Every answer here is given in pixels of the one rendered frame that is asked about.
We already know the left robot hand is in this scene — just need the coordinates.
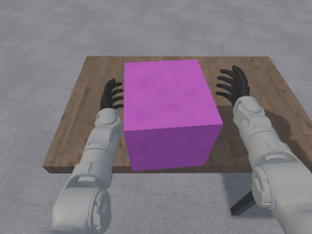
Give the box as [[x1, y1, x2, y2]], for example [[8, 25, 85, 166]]
[[99, 78, 124, 110]]

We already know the robot right forearm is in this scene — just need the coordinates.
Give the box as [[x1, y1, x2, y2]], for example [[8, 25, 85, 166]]
[[233, 96, 312, 176]]

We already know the robot right upper arm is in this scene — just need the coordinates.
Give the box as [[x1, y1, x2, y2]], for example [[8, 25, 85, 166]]
[[252, 162, 312, 234]]

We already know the robot left upper arm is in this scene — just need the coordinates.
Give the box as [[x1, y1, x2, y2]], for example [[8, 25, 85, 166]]
[[32, 187, 112, 234]]

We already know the robot left forearm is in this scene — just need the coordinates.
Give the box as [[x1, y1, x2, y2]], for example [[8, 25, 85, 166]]
[[52, 108, 123, 224]]

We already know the carton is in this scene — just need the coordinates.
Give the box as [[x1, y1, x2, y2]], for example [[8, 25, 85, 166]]
[[123, 59, 223, 172]]

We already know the table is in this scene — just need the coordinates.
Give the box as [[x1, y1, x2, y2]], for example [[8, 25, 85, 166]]
[[42, 56, 312, 215]]

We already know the right robot hand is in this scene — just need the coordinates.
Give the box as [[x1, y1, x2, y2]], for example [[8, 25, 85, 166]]
[[215, 65, 251, 107]]

